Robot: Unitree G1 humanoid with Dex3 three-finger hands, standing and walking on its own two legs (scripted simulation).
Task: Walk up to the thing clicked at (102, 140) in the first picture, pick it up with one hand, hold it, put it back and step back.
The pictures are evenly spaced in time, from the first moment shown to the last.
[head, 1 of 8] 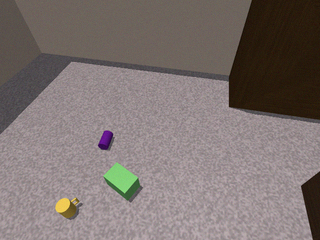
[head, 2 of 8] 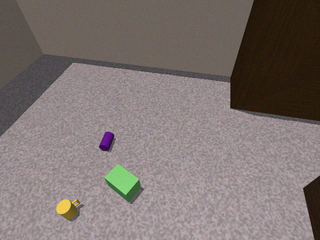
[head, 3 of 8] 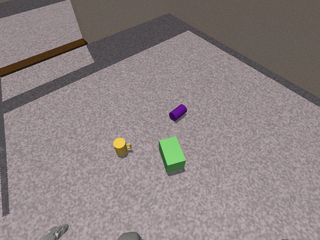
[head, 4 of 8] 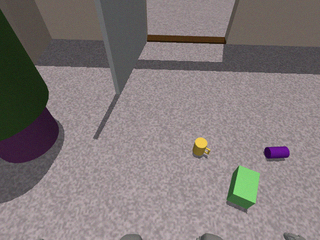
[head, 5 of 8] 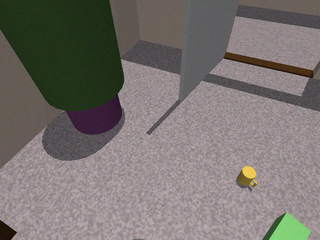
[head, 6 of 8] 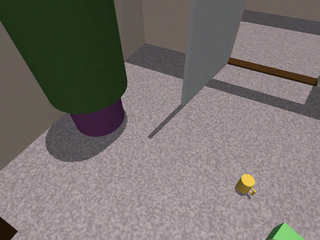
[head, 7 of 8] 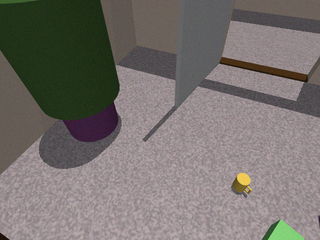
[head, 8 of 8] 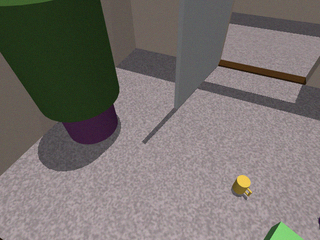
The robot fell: no
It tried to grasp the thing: no
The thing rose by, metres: 0.00
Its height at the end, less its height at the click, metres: +0.00
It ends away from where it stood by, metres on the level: 0.00
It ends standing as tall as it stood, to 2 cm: yes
